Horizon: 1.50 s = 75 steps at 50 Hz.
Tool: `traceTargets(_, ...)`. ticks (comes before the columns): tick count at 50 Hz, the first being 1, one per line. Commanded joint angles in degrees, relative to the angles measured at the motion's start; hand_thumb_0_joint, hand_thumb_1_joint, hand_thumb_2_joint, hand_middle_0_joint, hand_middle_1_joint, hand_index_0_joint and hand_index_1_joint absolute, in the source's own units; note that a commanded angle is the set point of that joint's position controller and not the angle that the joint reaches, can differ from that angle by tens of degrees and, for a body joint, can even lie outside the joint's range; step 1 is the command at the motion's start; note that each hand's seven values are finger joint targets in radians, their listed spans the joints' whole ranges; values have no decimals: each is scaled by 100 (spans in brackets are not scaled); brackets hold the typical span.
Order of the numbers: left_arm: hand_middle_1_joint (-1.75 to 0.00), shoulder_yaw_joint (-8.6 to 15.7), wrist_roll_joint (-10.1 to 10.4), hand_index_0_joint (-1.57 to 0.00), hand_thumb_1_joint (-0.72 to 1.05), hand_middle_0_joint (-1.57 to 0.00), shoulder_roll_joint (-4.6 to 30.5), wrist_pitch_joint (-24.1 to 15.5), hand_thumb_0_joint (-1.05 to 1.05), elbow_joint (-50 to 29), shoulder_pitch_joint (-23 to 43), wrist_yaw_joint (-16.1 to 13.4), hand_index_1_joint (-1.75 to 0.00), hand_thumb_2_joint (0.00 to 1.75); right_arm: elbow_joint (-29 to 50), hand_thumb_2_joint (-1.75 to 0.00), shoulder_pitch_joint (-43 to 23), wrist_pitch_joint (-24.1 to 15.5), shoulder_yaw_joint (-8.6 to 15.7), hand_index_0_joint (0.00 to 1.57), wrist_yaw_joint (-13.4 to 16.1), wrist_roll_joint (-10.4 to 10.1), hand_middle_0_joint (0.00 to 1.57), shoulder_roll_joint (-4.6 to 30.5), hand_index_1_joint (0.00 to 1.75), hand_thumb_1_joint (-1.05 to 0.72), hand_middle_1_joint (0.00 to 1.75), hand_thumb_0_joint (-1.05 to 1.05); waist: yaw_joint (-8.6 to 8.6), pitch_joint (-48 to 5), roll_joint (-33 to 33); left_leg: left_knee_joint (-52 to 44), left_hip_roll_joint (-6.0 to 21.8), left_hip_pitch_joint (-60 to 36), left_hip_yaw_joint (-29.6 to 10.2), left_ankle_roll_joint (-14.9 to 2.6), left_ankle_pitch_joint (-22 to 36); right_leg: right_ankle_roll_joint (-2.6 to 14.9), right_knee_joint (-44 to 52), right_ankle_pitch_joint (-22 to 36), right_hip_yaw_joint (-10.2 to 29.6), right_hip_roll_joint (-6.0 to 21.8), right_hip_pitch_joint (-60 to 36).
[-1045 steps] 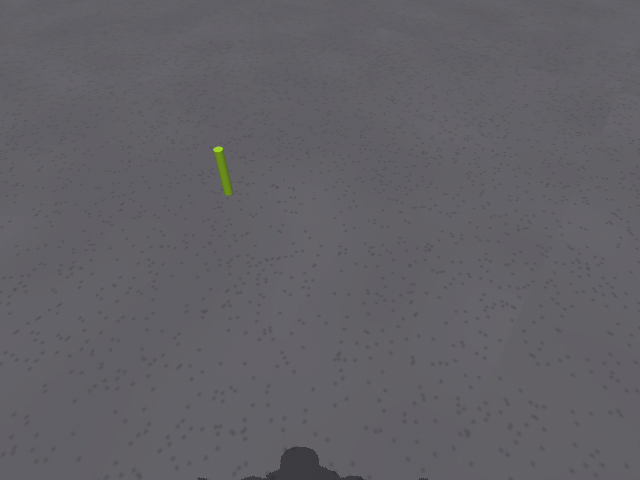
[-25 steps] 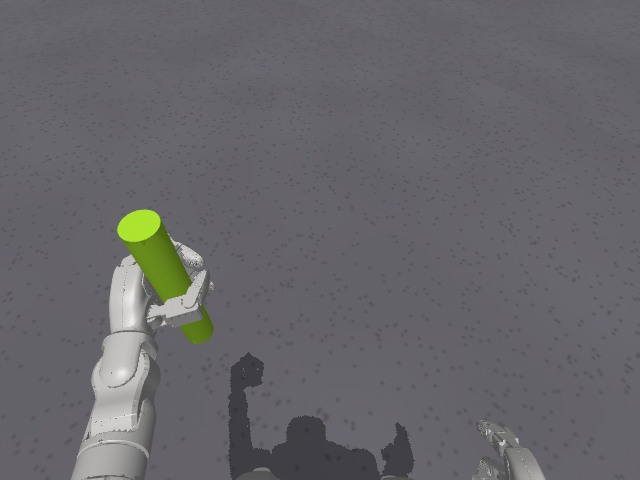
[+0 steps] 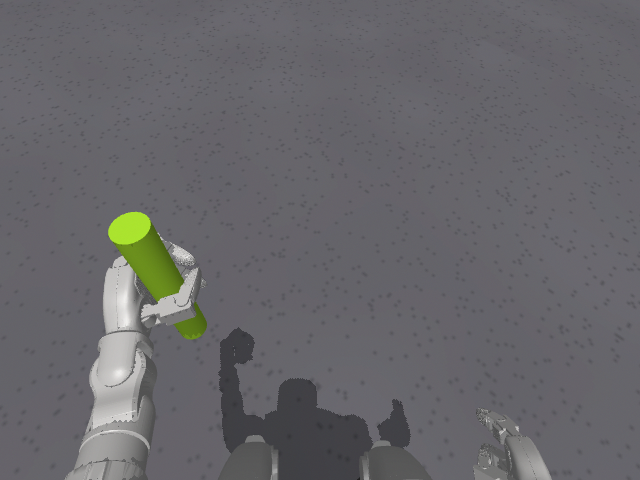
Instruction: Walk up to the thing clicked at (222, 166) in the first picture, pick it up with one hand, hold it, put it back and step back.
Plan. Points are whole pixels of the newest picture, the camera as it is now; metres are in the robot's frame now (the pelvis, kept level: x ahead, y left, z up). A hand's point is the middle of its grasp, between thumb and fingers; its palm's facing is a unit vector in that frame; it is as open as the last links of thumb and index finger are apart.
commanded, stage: crouch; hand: left
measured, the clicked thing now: (168, 287) +0.34 +0.20 +0.01
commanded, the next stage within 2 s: lower in 1.48 s
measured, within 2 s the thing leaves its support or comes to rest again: neither
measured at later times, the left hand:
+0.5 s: hand (212, 338) +0.36 +0.19 -0.23, palm faces +0.09 -1.00 -0.01, open 5.1 cm
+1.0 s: hand (224, 357) +0.37 +0.20 -0.39, palm faces +0.11 -0.99 -0.01, open 5.1 cm
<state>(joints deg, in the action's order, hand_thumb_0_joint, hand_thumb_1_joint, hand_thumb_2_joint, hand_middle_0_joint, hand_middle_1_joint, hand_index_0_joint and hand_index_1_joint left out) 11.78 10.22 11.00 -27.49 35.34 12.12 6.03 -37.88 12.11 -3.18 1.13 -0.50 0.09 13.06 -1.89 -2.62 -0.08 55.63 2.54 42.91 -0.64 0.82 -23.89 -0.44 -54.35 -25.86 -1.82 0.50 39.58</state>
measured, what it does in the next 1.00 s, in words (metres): lowers itself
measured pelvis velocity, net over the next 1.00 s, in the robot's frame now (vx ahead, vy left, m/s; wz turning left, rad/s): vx -0.08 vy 0.00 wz -0.09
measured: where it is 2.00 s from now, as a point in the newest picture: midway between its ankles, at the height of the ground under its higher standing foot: outside the picture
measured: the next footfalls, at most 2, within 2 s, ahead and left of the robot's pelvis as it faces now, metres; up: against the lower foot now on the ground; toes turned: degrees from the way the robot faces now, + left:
none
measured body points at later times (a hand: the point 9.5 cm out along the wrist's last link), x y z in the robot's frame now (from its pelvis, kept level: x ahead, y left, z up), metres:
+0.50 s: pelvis -0.04 +0.00 -0.20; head +0.13 +0.02 +0.21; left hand +0.35 +0.24 -0.23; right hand +0.09 -0.26 -0.33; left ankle +0.03 +0.13 -0.68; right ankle +0.01 -0.13 -0.68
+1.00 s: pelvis -0.08 +0.00 -0.35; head +0.12 +0.03 +0.05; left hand +0.36 +0.25 -0.38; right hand +0.02 -0.27 -0.48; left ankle +0.03 +0.13 -0.68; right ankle +0.01 -0.13 -0.68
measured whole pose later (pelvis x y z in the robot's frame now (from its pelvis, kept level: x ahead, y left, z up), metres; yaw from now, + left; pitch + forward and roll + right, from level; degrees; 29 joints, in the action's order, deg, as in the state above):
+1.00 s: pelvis -0.08 +0.00 -0.35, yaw -5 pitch +31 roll -4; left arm 25.8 7.4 21.6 -44.2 60.3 35.4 11.5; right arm -42.3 5.2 -1.2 -2.2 -4.8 5.9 15.2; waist -5.8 -6.1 -1.5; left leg 130.5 3.1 124.3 -6.3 1.4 -37.1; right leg -0.3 -129.4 -40.3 -3.3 -1.1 119.8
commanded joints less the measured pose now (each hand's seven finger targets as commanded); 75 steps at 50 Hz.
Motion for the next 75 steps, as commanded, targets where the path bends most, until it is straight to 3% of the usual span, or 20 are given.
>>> traceTargets(1, -137, 351, 54, -133, 65, -131, 828, -905, 0, -525, 1533, 193, -135, 125, 553, -90, 124, -218, 337, 20, 13, 89, 20, 855, 30, -88, 30, 0, -156, -2024, -78, 199, -173, -313, -40, -203, 909, 116, -5, 1274, 70, -86, 305)
traceTargets(2, -138, 251, 61, -134, 65, -132, 759, -1028, 0, -466, 1652, 252, -136, 125, 547, -90, 107, -239, 331, 20, 2, 101, 20, 867, 30, -88, 30, 0, -199, -2065, -30, 431, -181, -141, -29, -209, 896, 112, -192, 1273, 94, -85, 548)
traceTargets(3, -137, 424, 68, -133, 64, -131, 902, -1151, 0, -341, 1771, 289, -135, 124, 520, -90, 169, -243, 333, 20, -20, 120, 20, 896, 30, -89, 30, 0, -189, -2328, 20, 714, -182, 100, -49, -228, 944, 108, -437, 1303, 124, -71, 761)
traceTargets(10, -135, 672, 89, -131, 61, -130, 1174, -1810, 0, 245, 2129, 614, -134, 124, 536, -90, 106, -233, 279, 20, -127, 198, 20, 1071, 30, -88, 30, 0, -108, -3218, 398, 2107, -150, 1384, -257, -178, 921, 193, -2057, 885, 2, -118, 2557)
traceTargets(11, -136, 777, 110, -132, 63, -131, 1260, -1843, 0, 310, 2058, 617, -134, 125, 558, -90, 57, -218, 274, 20, -149, 195, 20, 1084, 30, -87, 30, 0, -27, -3294, 376, 2254, -153, 1611, -232, -180, 781, 186, -2191, 767, 49, -124, 2653)
traceTargets(13, -137, 651, 178, -132, 66, -131, 1041, -1917, 0, 276, 2262, 661, -136, 128, 551, -90, 44, -196, 281, 20, -178, 241, 20, 1074, 30, -87, 30, 0, -132, -3429, 433, 2539, -152, 2029, -238, -166, 460, 179, -2396, 480, 128, -118, 2932)
traceTargets(15, -137, 841, 152, -132, 67, -131, 1248, -1932, 0, 343, 2372, 612, -136, 127, 526, -90, -26, -190, 306, 20, -197, 253, 20, 1123, 30, -87, 30, 0, -50, -3687, 412, 2780, -128, 2221, -267, -158, 342, 201, -2704, 311, 83, -153, 3287)
traceTargets(19, -135, 855, 58, -131, 69, -131, 1315, -1982, 0, 475, 2621, 640, -135, 127, 365, -90, 52, -135, 301, 20, -230, 324, 20, 1147, 30, -88, 30, 0, -155, -4057, 333, 3489, -136, 2791, -265, -210, 610, 192, -3282, 602, 80, -181, 3662)
traceTargets(20, -135, 1041, 54, -131, 71, -131, 1475, -1995, 0, 516, 2651, 628, -134, 127, 314, -90, 92, -122, 303, 20, -248, 334, 20, 1175, 30, -88, 30, 0, -107, -4240, 264, 3687, -114, 2838, -260, -237, 762, 180, -3392, 719, 96, -188, 3727)
traceTargets(22, -135, 905, 8, -131, 70, -131, 1346, -2049, 0, 571, 2974, 677, -134, 126, 234, -90, 109, -111, 310, 20, -288, 382, 20, 1202, 30, -89, 30, 0, -256, -4320, 442, 3924, -101, 2922, -319, -202, 727, 228, -3787, 618, -24, -203, 4205)
traceTargets(23, -135, 1102, -8, -131, 70, -131, 1491, -2054, 0, 724, 2898, 652, -134, 126, 206, -90, 65, -102, 290, 20, -301, 397, 20, 1206, 30, -89, 30, 0, -165, -4286, 417, 4024, -92, 3041, -328, -198, 640, 237, -3923, 498, -66, -218, 4388)
traceTargets(24, -135, 1015, -35, -133, 69, -132, 1449, -2059, 0, 862, 3034, 662, -134, 125, 185, -90, 4, -101, 273, 20, -307, 415, 20, 1194, 30, -89, 30, 0, -211, -4173, 450, 4163, -87, 3277, -319, -194, 458, 244, -4052, 349, -69, -225, 4620)
traceTargets(26, -136, 1224, -55, -133, 69, -133, 1608, -2128, 0, 1010, 3203, 629, -135, 127, 123, -90, 29, -81, 253, 20, -320, 467, 20, 1175, 30, -89, 30, 0, -239, -4138, 266, 4458, -91, 3837, -263, -216, 145, 203, -4175, 143, -16, -214, 4614)
traceTargets(34, -138, 1226, -252, -136, 69, -135, 1762, -2157, 0, 1235, 3677, 590, -137, 127, 116, -90, -145, -40, 213, 20, -358, 542, 20, 1267, 30, -89, 30, 0, -272, -4021, 751, 4928, -97, 4607, -233, -114, -1080, 301, -5033, -852, -273, -255, 5746)
traceTargets(38, -137, 1468, -228, -133, 67, -133, 2068, -2159, 0, 1081, 3907, 508, -136, 126, 83, -90, -121, -5, 148, 20, -360, 546, 20, 1297, 30, -89, 30, 0, -266, -4237, 700, 5319, -106, 4911, -177, -130, -1014, 281, -5376, -804, -322, -250, 5820)
traceTargets(40, -136, 1319, -245, -134, 66, -134, 1983, -2133, 0, 1163, 3994, 495, -136, 125, 80, -90, -173, 12, 144, 20, -335, 538, 20, 1287, 30, -89, 30, 0, -328, -4065, 602, 5474, -116, 5219, -116, -147, -1232, 270, -5378, -1008, -279, -258, 5948)
traceTargets(46, -134, 1562, -247, -131, 68, -131, 2300, -2097, 0, 1336, 3951, 519, -133, 125, -25, -90, -173, 56, 66, 20, -317, 583, 20, 1390, 30, -88, 30, 0, -317, -3958, 574, 5947, -111, 5630, -119, -162, -1157, 261, -5823, -890, -376, -287, 6160)
traceTargets(48, -136, 1508, -206, -133, 66, -133, 2140, -2092, 0, 1418, 3904, 546, -135, 126, -20, -90, -196, 79, 49, 20, -327, 589, 20, 1425, 30, -88, 30, 0, -383, -3822, 609, 5997, -114, 5707, -166, -152, -1248, 273, -5964, -946, -459, -298, 6364)
traceTargets(60, -132, 1648, -151, -129, 66, -128, 2432, -2146, 0, 1293, 3765, 597, -131, 122, -52, -90, -300, 170, -123, 20, -353, 718, 20, 1601, 30, -89, 30, 0, -481, -3619, 749, 6604, -75, 6165, -258, -151, -1183, 238, -6397, -771, -593, -374, 6500)
traceTargets(75, -136, 1759, -52, -133, 65, -132, 2612, -2197, 0, 1270, 3393, 667, -135, 125, -32, -90, -521, 270, -280, 20, -407, 860, 20, 1742, 30, -89, 30, 0, -459, -3494, 865, 7078, -10, 6319, -398, -120, -868, 228, -6849, -457, -748, -456, 6608)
